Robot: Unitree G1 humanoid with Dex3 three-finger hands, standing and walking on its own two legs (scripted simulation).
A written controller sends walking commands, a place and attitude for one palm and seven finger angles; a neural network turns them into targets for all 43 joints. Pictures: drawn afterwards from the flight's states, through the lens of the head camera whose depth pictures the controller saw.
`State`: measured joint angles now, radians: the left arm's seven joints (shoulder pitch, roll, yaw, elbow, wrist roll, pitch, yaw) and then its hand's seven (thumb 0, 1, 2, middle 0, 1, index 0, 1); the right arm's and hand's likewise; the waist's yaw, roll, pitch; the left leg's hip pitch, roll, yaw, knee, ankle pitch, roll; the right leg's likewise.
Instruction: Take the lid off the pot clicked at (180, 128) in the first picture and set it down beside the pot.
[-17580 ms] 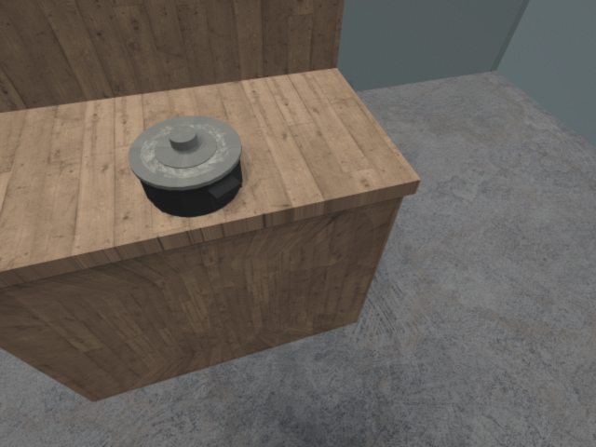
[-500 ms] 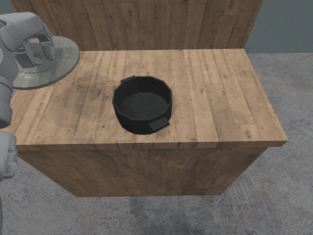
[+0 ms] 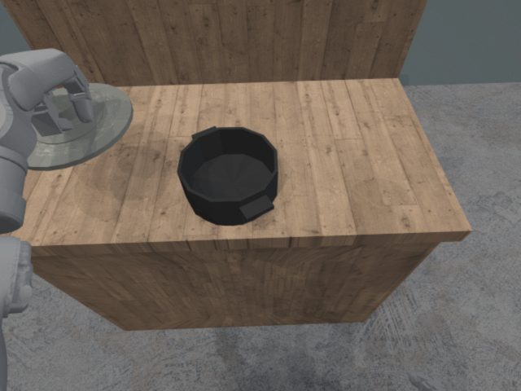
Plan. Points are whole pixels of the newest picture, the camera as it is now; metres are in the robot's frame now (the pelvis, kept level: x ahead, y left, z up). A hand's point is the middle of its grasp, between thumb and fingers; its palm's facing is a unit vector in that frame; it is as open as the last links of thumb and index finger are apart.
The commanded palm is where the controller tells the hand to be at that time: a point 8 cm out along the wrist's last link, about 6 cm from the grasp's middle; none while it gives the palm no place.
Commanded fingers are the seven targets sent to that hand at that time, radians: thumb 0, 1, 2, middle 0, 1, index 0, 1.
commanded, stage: lower the lid onto the table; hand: left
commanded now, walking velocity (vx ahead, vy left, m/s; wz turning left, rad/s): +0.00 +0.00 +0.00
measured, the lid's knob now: (60, 109) +0.49 +0.29 +0.17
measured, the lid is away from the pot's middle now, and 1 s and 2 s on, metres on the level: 0.24 0.23 0.24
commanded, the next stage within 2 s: none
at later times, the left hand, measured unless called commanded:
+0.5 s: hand (57, 140) +0.44 +0.28 +0.16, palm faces -0.37 -0.07 -0.93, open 5.2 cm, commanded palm +0.45 +0.29 +0.23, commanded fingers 0.00 0.61 1.06 -0.80 -0.99 -1.01 -1.08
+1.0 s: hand (79, 149) +0.45 +0.27 +0.13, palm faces -0.38 -0.05 -0.92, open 5.2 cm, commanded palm +0.45 +0.28 +0.19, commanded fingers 0.00 0.61 1.06 -0.80 -0.99 -1.01 -1.08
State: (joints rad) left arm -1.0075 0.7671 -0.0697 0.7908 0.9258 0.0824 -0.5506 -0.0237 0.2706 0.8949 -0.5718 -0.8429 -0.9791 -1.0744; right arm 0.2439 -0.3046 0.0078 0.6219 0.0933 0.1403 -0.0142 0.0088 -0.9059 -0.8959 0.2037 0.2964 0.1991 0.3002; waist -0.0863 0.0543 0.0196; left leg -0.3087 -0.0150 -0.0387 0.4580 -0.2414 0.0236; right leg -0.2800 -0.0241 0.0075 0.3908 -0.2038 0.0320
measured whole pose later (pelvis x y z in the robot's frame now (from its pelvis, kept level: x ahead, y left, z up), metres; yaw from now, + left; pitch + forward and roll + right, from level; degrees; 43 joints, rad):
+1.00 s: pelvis +0.00 +0.00 +0.00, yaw -1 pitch +6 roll -1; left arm -0.89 0.72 -0.05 0.87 0.92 -0.06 -0.43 -0.03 0.28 0.90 -0.57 -0.84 -0.98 -1.08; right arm 0.27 -0.29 0.00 0.65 0.08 0.15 -0.03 0.01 -0.91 -0.90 0.20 0.30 0.20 0.30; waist -0.10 0.05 0.01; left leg -0.34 -0.01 -0.02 0.48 -0.25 0.03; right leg -0.31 -0.02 0.02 0.41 -0.21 0.03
